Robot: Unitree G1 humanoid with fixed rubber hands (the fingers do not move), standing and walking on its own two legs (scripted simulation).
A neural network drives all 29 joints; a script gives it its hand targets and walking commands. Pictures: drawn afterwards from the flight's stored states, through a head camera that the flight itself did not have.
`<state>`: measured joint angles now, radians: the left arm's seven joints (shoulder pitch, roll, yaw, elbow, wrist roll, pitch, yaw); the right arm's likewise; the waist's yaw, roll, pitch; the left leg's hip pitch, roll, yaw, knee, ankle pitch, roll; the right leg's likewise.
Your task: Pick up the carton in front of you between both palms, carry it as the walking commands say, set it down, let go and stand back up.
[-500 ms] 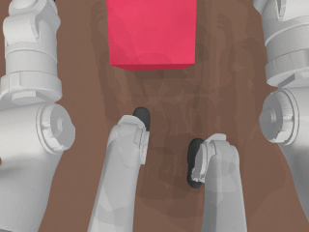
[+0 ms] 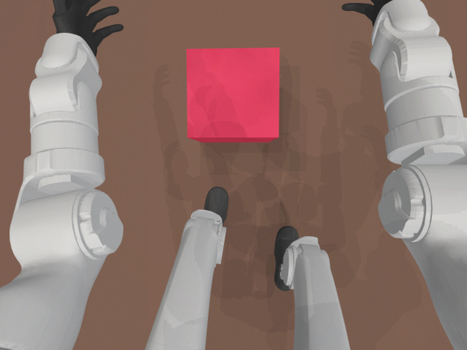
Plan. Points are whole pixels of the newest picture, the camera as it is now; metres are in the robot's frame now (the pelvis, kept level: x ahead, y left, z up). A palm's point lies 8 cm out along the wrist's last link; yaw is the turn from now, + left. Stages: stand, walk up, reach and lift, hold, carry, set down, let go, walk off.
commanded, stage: let go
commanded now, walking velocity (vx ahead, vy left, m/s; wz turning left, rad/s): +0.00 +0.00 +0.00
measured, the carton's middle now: (234, 103) +0.51 +0.12 -0.49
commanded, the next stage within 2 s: stand in 1.46 s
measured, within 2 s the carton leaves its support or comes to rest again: neither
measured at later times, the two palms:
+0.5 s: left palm (8, 143) +0.34 +0.31 +0.01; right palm (447, 144) +0.43 -0.11 +0.01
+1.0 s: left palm (0, 298) +0.24 +0.23 +0.08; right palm out of the picture +0.29 -0.22 +0.08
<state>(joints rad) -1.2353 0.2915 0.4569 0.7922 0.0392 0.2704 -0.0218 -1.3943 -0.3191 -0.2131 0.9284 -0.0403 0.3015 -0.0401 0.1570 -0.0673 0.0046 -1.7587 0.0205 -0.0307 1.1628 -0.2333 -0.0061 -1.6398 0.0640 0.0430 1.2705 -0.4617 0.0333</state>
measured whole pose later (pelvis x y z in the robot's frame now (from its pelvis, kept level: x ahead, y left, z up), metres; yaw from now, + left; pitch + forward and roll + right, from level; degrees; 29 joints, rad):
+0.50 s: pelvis +0.04 +0.03 +0.11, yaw +1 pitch +29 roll -2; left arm -0.39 0.24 0.19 0.55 0.05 0.11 -0.14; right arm -0.48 -0.09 -0.22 0.57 -0.13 0.13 -0.09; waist 0.11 -0.01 0.00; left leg -1.07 0.00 0.00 0.73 -0.17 0.03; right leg -0.93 0.02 0.08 0.77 -0.35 0.06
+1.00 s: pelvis +0.10 -0.01 +0.16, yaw +3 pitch +2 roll +1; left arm 0.23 0.22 0.03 0.40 -0.01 0.05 -0.07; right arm 0.15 -0.19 -0.06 0.49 -0.03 0.02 0.03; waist 0.03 -0.02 0.08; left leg -0.29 -0.01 -0.02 0.42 -0.17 -0.02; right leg -0.16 0.00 0.06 0.47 -0.35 0.00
